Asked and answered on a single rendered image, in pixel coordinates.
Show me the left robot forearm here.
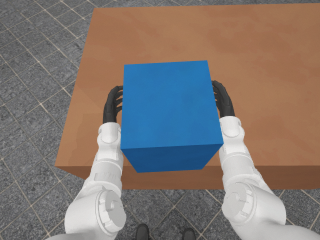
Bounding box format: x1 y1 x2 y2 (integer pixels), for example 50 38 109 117
64 122 124 232

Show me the right robot forearm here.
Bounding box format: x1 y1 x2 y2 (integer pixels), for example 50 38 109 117
219 116 275 195

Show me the pedestal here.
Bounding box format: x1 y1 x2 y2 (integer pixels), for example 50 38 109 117
54 3 320 190

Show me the robot right foot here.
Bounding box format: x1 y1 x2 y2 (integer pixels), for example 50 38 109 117
182 227 196 240

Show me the robot left upper arm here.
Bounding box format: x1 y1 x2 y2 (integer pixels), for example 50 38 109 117
45 189 127 240

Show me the robot foot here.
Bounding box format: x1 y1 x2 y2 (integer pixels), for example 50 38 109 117
182 227 196 240
135 223 150 240

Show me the carton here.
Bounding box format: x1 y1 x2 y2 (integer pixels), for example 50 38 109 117
120 60 224 173

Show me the robot left foot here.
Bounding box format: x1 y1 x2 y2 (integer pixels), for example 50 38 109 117
135 223 150 240

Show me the left robot hand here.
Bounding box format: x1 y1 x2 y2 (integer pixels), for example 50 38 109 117
103 85 123 124

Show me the right robot hand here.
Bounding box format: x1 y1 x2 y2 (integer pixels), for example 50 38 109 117
211 80 235 118

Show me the robot right upper arm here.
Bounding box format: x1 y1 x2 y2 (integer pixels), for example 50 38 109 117
221 181 320 240

